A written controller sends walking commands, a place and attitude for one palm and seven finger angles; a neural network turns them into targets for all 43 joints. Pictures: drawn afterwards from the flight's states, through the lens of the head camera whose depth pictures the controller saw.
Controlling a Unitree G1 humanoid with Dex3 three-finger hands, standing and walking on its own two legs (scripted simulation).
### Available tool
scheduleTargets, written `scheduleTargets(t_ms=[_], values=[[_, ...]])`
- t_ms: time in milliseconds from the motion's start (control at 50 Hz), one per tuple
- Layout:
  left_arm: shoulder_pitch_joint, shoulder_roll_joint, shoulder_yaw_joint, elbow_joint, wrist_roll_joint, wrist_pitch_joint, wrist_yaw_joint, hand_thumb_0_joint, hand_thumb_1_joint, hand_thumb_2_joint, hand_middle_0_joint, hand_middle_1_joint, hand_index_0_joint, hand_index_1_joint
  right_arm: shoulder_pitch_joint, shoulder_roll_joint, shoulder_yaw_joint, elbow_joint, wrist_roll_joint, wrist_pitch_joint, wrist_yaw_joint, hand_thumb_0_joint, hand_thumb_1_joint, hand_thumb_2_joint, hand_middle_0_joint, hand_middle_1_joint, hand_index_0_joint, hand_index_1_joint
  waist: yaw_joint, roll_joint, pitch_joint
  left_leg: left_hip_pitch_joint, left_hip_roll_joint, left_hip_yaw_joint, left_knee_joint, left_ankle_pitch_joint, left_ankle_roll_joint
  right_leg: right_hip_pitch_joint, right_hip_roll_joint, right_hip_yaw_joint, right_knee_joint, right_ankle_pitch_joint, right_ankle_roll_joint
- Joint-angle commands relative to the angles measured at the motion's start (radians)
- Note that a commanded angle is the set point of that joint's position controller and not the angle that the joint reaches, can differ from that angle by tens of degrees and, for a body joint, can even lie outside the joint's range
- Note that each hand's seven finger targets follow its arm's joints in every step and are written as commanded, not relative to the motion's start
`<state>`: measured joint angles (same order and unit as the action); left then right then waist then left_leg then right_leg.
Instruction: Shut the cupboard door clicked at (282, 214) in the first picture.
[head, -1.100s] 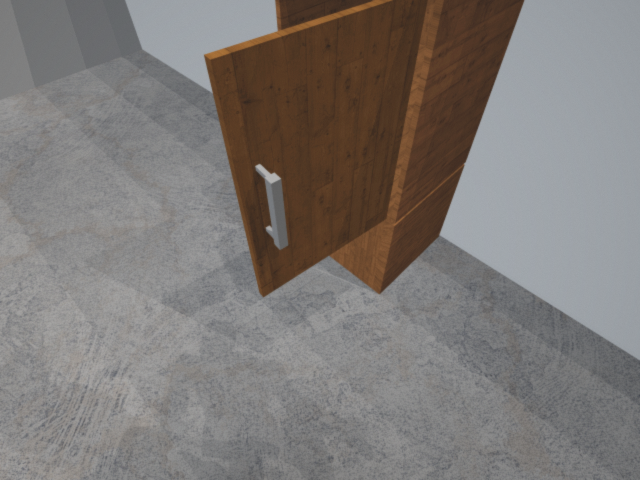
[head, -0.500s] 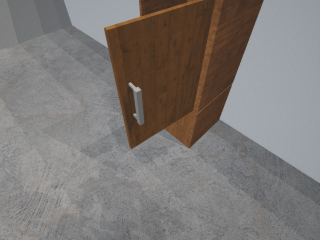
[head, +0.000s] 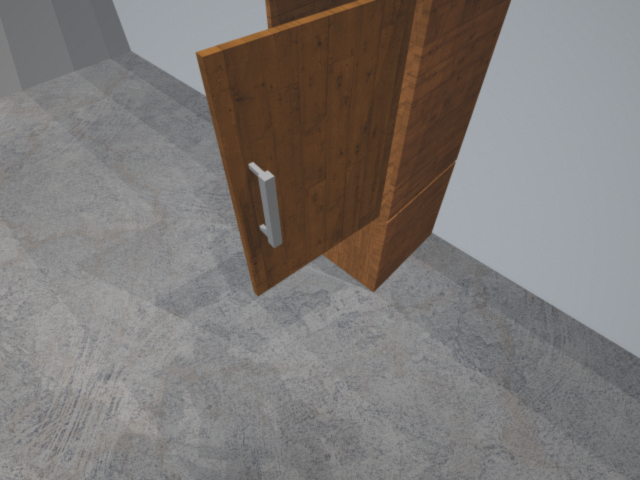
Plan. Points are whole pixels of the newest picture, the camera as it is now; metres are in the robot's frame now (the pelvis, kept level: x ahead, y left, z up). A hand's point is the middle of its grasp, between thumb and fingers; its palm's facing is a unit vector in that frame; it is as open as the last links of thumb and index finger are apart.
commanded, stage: walk to a spot facing it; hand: left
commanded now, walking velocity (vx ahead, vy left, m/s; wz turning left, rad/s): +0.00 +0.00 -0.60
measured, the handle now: (265, 206) +0.57 +0.15 -0.04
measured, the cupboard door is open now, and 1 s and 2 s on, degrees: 83 83 83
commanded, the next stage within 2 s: none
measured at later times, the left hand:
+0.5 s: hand out of the picture +0.04 +0.17 -0.16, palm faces -0.18 -0.94 -0.28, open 7.4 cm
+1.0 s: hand (243, 473) +0.16 +0.13 -0.17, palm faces -0.48 -0.82 -0.31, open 7.4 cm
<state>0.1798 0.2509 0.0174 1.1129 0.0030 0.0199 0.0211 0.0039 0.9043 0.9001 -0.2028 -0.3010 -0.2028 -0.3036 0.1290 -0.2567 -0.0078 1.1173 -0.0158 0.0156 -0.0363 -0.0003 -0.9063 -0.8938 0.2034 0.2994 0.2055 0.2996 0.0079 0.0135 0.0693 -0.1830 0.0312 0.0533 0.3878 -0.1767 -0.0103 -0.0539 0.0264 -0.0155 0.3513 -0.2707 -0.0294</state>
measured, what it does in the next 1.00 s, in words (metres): steps on the spot, turning right: left foot, then right foot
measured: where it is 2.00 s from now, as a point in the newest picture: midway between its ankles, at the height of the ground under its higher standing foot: outside the picture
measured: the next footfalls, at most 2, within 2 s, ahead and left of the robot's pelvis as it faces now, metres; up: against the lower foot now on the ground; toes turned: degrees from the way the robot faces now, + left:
left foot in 0.70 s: +0.05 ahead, +0.13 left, +0.00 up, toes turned -24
right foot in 0.96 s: -0.06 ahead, -0.16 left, +0.00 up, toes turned -31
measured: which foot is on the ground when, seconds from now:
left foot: down 0.00-0.26, up 0.28-0.68, down 0.70-0.94, up 0.96-1.00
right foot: down 0.00-0.70, up 0.72-0.94, down 0.96-1.00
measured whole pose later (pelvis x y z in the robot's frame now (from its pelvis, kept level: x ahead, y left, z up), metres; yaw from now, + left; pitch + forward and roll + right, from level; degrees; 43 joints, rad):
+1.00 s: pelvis -0.05 -0.02 -0.03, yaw -32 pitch +1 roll +0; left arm 0.14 0.29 0.08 0.86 0.02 0.04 -0.03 0.00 0.91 0.90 -0.20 -0.30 -0.20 -0.30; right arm 0.17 -0.27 -0.04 0.89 -0.01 0.05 -0.03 0.00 -0.90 -0.89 0.21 0.30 0.21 0.30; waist 0.02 0.03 0.13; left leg -0.37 0.13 0.02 0.90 -0.52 -0.07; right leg -0.37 0.00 0.01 0.68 -0.30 -0.02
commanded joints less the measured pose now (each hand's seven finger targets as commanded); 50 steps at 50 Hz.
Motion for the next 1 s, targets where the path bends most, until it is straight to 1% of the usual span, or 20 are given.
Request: scheduleTargets(t_ms=[0, 160, 220, 240, 260, 320, 540, 620, 640, 660, 680, 700, 720, 780, 840, 880, 900, 920, 940, 980], values=[[0.036, 0.146, 0.049, -0.089, 0.012, 0.01, 0.001, 0.0, 0.9, 0.9, -0.2, -0.3, -0.2, -0.3, 0.068, -0.133, -0.052, -0.062, -0.005, 0.008, -0.015, 0.0, -0.9, -0.9, 0.2, 0.3, 0.2, 0.3, -0.024, -0.02, -0.042, 0.067, 0.134, -0.046, 0.053, 0.161, 0.027, -0.158, -0.125, 0.122, 0.054, 0.309, -0.021], [0.054, 0.077, 0.072, -0.179, 0.017, 0.038, -0.031, 0.0, 0.9, 0.9, -0.2, -0.3, -0.2, -0.3, 0.054, -0.175, -0.086, -0.146, -0.016, -0.003, -0.015, 0.0, -0.9, -0.9, 0.2, 0.3, 0.2, 0.3, 0.003, 0.204, -0.078, -0.042, 0.367, -0.192, -0.081, 0.049, 0.176, -0.252, -0.03, 0.03, 0.464, -0.241, 0.006], [0.181, 0.099, 0.09, -0.157, 0.023, 0.026, -0.033, 0.0, 0.9, 0.9, -0.2, -0.3, -0.2, -0.3, -0.04, -0.152, -0.085, -0.192, -0.009, 0.004, -0.014, 0.0, -0.9, -0.9, 0.2, 0.3, 0.2, 0.3, 0.086, -0.009, -0.068, -0.215, 0.228, -0.029, 0.193, 0.006, 0.074, -0.068, -0.077, 0.097, 0.136, 0.041, -0.009], [0.188, 0.206, 0.109, -0.159, 0.039, 0.013, -0.019, 0.0, 0.9, 0.9, -0.2, -0.3, -0.2, -0.3, -0.041, -0.07, -0.078, -0.22, 0.004, 0.01, -0.01, 0.0, -0.9, -0.9, 0.2, 0.3, 0.2, 0.3, 0.074, -0.354, -0.062, -0.372, 0.034, 0.104, 0.447, -0.289, -0.027, -0.033, -0.318, 0.462, -0.063, 0.2, -0.077], [0.179, 0.224, 0.108, -0.168, 0.023, 0.013, -0.013, 0.0, 0.9, 0.9, -0.2, -0.3, -0.2, -0.3, -0.061, -0.098, -0.079, -0.226, 0.003, 0.02, -0.004, 0.0, -0.9, -0.9, 0.2, 0.3, 0.2, 0.3, 0.09, -0.288, -0.038, -0.37, -0.002, -0.011, 0.653, -0.412, -0.029, -0.124, -0.383, 0.524, -0.099, 0.263, -0.157], [0.076, 0.141, 0.098, -0.204, 0.021, 0.003, 0.006, 0.0, 0.9, 0.9, -0.2, -0.3, -0.2, -0.3, -0.046, -0.063, -0.076, -0.213, 0.001, 0.018, -0.006, 0.0, -0.9, -0.9, 0.2, 0.3, 0.2, 0.3, 0.016, -0.131, -0.03, -0.411, 0.028, -0.097, 0.782, -0.282, -0.039, -0.091, -0.283, 0.416, 0.012, 0.493, -0.2], [0.127, 0.163, 0.115, -0.219, 0.027, 0.007, 0.006, 0.0, 0.9, 0.9, -0.2, -0.3, -0.2, -0.3, -0.099, -0.038, -0.065, -0.269, 0.018, 0.007, -0.012, 0.0, -0.9, -0.9, 0.2, 0.3, 0.2, 0.3, 0.043, -0.161, -0.131, -0.281, -0.022, -0.081, 0.431, -0.274, -0.045, 0.021, -0.208, 0.47, 0.067, 0.635, -0.175], [0.048, 0.157, 0.112, -0.242, 0.02, 0.014, 0.0, 0.0, 0.9, 0.9, -0.2, -0.3, -0.2, -0.3, 0.009, -0.05, -0.066, -0.249, 0.022, -0.002, -0.019, 0.0, -0.9, -0.9, 0.2, 0.3, 0.2, 0.3, -0.02, -0.145, -0.143, -0.029, -0.027, -0.084, 0.116, -0.11, -0.028, -0.154, -0.146, 0.473, 0.12, 0.513, -0.096], [0.026, 0.132, 0.104, -0.256, 0.014, 0.016, -0.003, 0.0, 0.9, 0.9, -0.2, -0.3, -0.2, -0.3, 0.06, -0.084, -0.07, -0.234, 0.018, -0.01, -0.022, 0.0, -0.9, -0.9, 0.2, 0.3, 0.2, 0.3, -0.044, -0.078, -0.149, 0.138, 0.042, -0.123, -0.006, -0.044, -0.007, -0.304, -0.087, 0.415, 0.165, 0.348, -0.047], [0.035, 0.077, 0.093, -0.281, 0.005, 0.018, -0.015, 0.0, 0.9, 0.9, -0.2, -0.3, -0.2, -0.3, 0.076, -0.177, -0.085, -0.241, -0.001, -0.02, -0.025, 0.0, -0.9, -0.9, 0.2, 0.3, 0.2, 0.3, -0.041, 0.193, -0.141, 0.251, 0.288, -0.38, -0.098, 0.014, 0.085, -0.516, 0.052, 0.27, 0.315, -0.036, 0.019], [0.009, 0.082, 0.088, -0.311, 0.011, 0.011, -0.025, 0.0, 0.9, 0.9, -0.2, -0.3, -0.2, -0.3, 0.088, -0.221, -0.093, -0.265, -0.008, -0.015, -0.025, 0.0, -0.9, -0.9, 0.2, 0.3, 0.2, 0.3, -0.041, 0.292, -0.112, 0.163, 0.489, -0.508, -0.13, 0.132, 0.207, -0.54, 0.045, 0.096, 0.566, -0.358, 0.067], [-0.007, 0.111, 0.1, -0.347, 0.024, 0.006, -0.039, 0.0, 0.9, 0.9, -0.2, -0.3, -0.2, -0.3, 0.058, -0.236, -0.091, -0.293, -0.016, -0.015, -0.029, 0.0, -0.9, -0.9, 0.2, 0.3, 0.2, 0.3, -0.029, 0.155, -0.084, -0.015, 0.517, -0.493, -0.121, 0.097, 0.269, -0.502, -0.017, 0.091, 0.726, -0.346, 0.085], [-0.045, 0.108, 0.105, -0.314, 0.035, 0.015, -0.041, 0.0, 0.9, 0.9, -0.2, -0.3, -0.2, -0.3, 0.052, -0.187, -0.079, -0.276, -0.026, -0.024, -0.022, 0.0, -0.9, -0.9, 0.2, 0.3, 0.2, 0.3, -0.019, 0.183, -0.063, 0.001, 0.396, -0.421, -0.092, 0.278, 0.227, -0.527, -0.001, 0.085, 0.794, -0.299, 0.088], [-0.034, 0.075, 0.091, -0.313, 0.018, 0.025, -0.06, 0.0, 0.9, 0.9, -0.2, -0.3, -0.2, -0.3, 0.006, -0.159, -0.071, -0.303, -0.027, -0.019, -0.022, 0.0, -0.9, -0.9, 0.2, 0.3, 0.2, 0.3, 0.007, 0.239, -0.09, 0.014, 0.268, -0.126, 0.019, 0.466, 0.142, -0.452, -0.037, 0.009, 0.689, -0.254, 0.085], [-0.041, 0.068, 0.08, -0.313, 0.015, 0.02, -0.07, 0.0, 0.9, 0.9, -0.2, -0.3, -0.2, -0.3, 0.053, -0.2, -0.086, -0.289, -0.025, -0.012, -0.013, 0.0, -0.9, -0.9, 0.2, 0.3, 0.2, 0.3, -0.013, 0.21, -0.137, 0.031, 0.258, -0.067, 0.085, 0.443, 0.106, -0.302, -0.004, -0.072, 0.442, -0.193, 0.067], [0.031, 0.093, 0.086, -0.295, 0.015, 0.015, -0.068, 0.0, 0.9, 0.9, -0.2, -0.3, -0.2, -0.3, 0.029, -0.206, -0.091, -0.3, -0.017, -0.003, -0.004, 0.0, -0.9, -0.9, 0.2, 0.3, 0.2, 0.3, 0.027, 0.144, -0.107, -0.082, 0.234, -0.031, 0.187, 0.284, 0.054, -0.14, 0.008, -0.089, 0.236, -0.01, 0.05], [0.092, 0.152, 0.098, -0.277, 0.018, 0.007, -0.062, 0.0, 0.9, 0.9, -0.2, -0.3, -0.2, -0.3, 0.015, -0.181, -0.09, -0.313, -0.008, 0.001, 0.0, 0.0, -0.9, -0.9, 0.2, 0.3, 0.2, 0.3, 0.055, 0.012, -0.11, -0.202, 0.174, 0.022, 0.335, 0.085, -0.003, -0.015, -0.07, 0.023, 0.102, 0.189, 0.016], [0.129, 0.28, 0.122, -0.27, 0.03, -0.001, -0.042, 0.0, 0.9, 0.9, -0.2, -0.3, -0.2, -0.3, 0.006, -0.087, -0.071, -0.355, 0.003, 0.001, 0.007, 0.0, -0.9, -0.9, 0.2, 0.3, 0.2, 0.3, 0.069, -0.37, -0.125, -0.422, 0.016, 0.107, 0.6, -0.406, -0.069, 0.079, -0.363, 0.467, -0.008, 0.474, -0.108], [0.167, 0.316, 0.122, -0.267, 0.018, 0.005, -0.031, 0.0, 0.9, 0.9, -0.2, -0.3, -0.2, -0.3, -0.016, -0.12, -0.063, -0.365, 0.009, 0.009, 0.0, 0.0, -0.9, -0.9, 0.2, 0.3, 0.2, 0.3, 0.113, -0.343, -0.149, -0.393, 0.044, -0.042, 0.739, -0.51, -0.049, -0.022, -0.438, 0.526, -0.03, 0.443, -0.217], [0.016, 0.244, 0.119, -0.304, 0.031, 0.018, -0.016, 0.0, 0.9, 0.9, -0.2, -0.3, -0.2, -0.3, 0.001, -0.115, -0.069, -0.339, 0.007, 0.009, 0.001, 0.0, -0.9, -0.9, 0.2, 0.3, 0.2, 0.3, 0.032, -0.292, -0.128, -0.374, 0.06, -0.062, 0.775, -0.384, -0.044, -0.113, -0.306, 0.45, 0.01, 0.248, -0.201]])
